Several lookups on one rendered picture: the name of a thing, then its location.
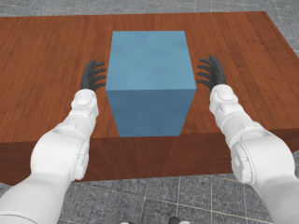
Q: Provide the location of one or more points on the robot left forearm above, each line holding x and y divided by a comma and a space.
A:
81, 119

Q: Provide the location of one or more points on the pedestal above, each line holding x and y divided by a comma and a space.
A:
42, 60

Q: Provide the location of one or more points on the carton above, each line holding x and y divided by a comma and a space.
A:
150, 82

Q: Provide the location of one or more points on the robot left upper arm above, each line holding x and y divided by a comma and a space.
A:
38, 199

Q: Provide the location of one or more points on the right robot hand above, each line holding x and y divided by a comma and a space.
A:
216, 76

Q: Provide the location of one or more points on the robot right forearm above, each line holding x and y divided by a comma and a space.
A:
234, 122

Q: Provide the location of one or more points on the robot right upper arm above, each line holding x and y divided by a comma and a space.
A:
266, 164

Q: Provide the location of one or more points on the left robot hand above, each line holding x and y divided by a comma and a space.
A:
88, 77

